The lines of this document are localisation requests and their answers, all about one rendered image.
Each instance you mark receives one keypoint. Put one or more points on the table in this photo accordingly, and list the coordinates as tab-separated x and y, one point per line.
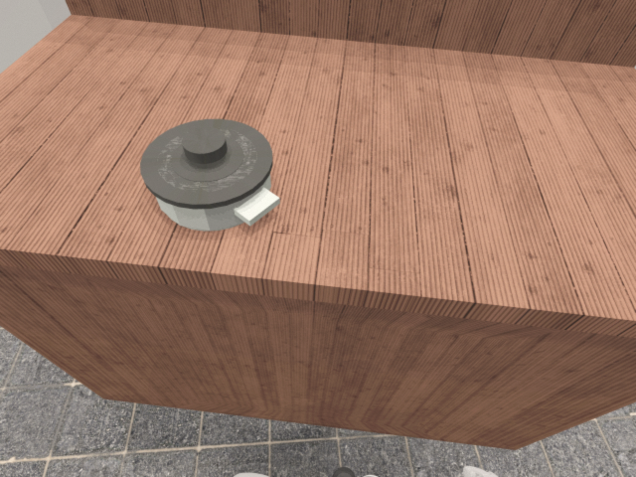
454	253

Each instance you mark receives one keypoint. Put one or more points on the knob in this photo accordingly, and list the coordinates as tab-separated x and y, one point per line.
205	145

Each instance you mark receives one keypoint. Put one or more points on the lid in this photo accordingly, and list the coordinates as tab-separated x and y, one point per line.
171	177

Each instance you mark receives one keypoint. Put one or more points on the pot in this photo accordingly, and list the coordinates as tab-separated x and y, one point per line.
249	210

